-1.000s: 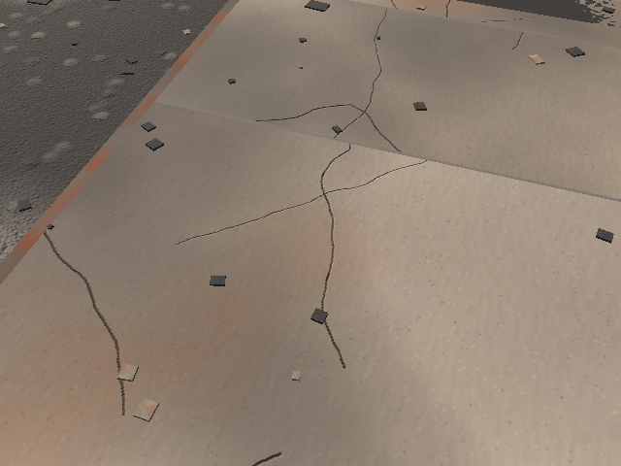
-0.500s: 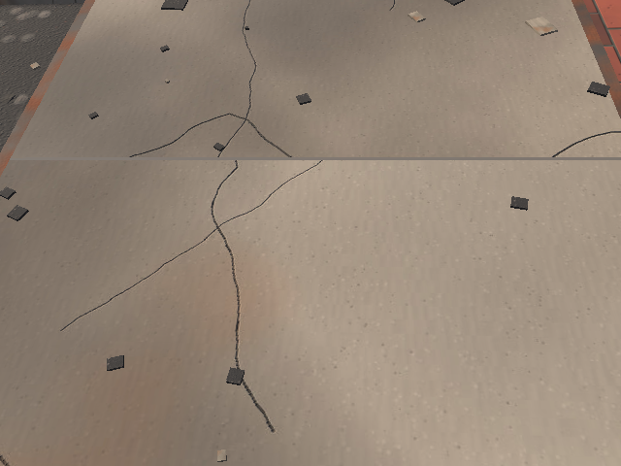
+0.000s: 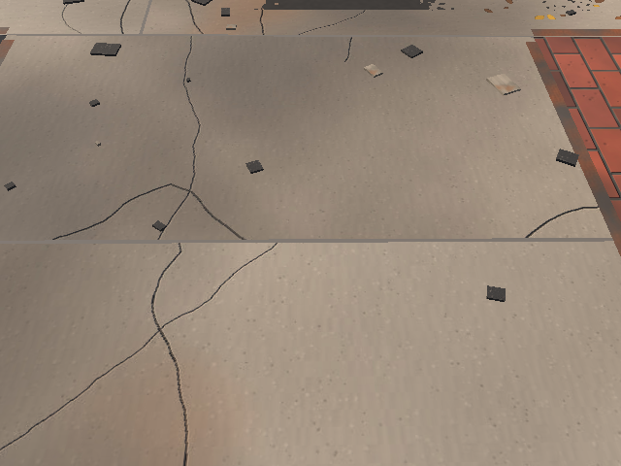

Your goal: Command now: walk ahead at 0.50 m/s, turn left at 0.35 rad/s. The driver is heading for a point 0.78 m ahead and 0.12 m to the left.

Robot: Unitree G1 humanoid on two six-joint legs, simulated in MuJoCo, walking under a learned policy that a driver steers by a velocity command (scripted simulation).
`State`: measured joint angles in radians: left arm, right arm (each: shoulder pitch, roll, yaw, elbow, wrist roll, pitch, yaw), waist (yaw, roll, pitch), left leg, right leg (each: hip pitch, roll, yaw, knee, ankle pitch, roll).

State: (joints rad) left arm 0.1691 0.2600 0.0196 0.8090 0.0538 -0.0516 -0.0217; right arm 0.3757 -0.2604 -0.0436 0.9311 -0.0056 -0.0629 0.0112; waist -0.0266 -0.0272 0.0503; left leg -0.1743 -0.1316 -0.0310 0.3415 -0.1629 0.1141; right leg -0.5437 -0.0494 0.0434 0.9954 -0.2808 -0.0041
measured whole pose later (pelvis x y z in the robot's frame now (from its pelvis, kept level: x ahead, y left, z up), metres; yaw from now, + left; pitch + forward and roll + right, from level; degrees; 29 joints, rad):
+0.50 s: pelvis +0.26 -0.04 +0.00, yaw +17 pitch +1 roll -1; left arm 0.30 0.26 0.04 0.82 0.02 -0.09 0.01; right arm 0.23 -0.32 -0.08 0.79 -0.04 0.00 0.05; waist 0.01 0.06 0.02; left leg -0.59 0.02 -0.03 1.10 -0.26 0.04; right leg -0.15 0.01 -0.12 0.33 -0.20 -0.04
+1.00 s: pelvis +0.48 +0.11 +0.00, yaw +25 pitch +0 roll +0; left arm 0.30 0.25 0.05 0.87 0.02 -0.02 -0.03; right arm 0.28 -0.23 -0.04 0.85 -0.02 -0.07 0.01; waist 0.01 -0.03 0.05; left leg -0.15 -0.06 0.12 0.34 -0.20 0.10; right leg -0.53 -0.08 0.03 1.11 -0.26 -0.04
